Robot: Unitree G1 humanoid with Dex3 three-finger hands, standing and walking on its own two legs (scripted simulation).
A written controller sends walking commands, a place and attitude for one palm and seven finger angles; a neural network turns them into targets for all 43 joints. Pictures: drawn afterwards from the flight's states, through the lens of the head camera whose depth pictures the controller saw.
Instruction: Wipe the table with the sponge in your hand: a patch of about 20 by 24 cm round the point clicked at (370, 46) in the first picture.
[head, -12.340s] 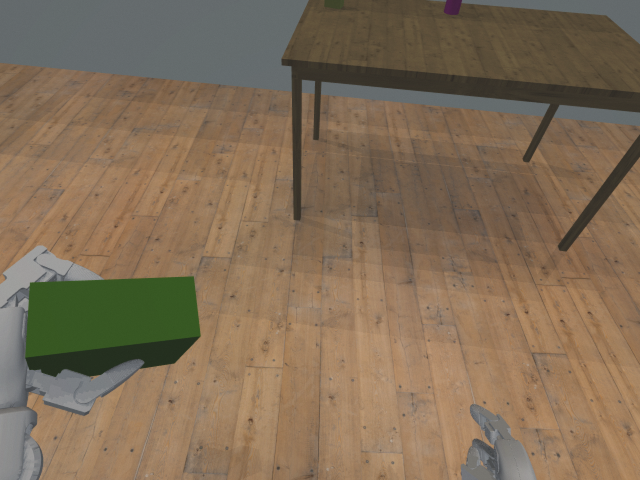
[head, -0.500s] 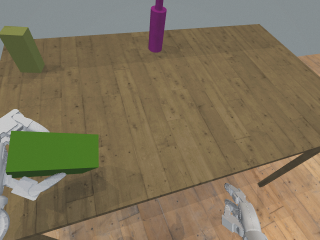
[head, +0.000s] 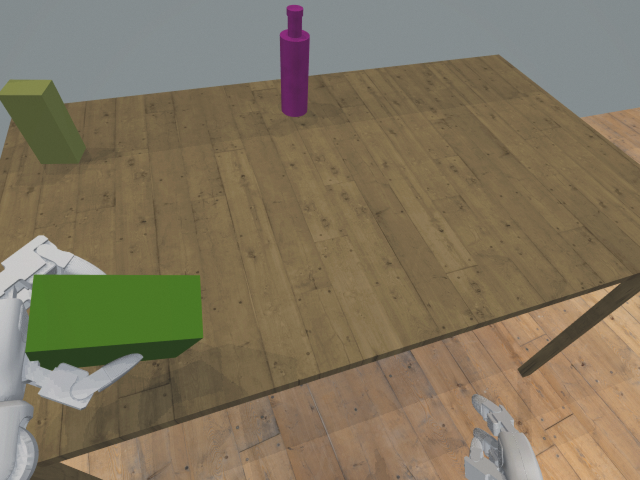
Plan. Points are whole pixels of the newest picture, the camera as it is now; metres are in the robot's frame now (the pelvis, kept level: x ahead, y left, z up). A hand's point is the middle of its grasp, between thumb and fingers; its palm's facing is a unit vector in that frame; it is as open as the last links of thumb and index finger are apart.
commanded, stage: come to a stop and stand still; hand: left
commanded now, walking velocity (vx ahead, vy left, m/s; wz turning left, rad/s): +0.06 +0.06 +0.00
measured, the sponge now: (142, 322) +0.24 +0.20 +0.12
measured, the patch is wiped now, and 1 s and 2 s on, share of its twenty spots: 0.00 0.00 0.00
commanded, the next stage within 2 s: look again from close up in 0.90 s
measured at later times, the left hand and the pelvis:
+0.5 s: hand (101, 290) +0.25 +0.24 +0.15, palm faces +0.25 -0.86 -0.45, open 10.2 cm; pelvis +0.01 +0.01 +0.00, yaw -2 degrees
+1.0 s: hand (67, 299) +0.24 +0.27 +0.14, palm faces +0.33 -0.85 -0.40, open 10.2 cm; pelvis +0.02 +0.02 +0.00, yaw -1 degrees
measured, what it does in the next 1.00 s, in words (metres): stands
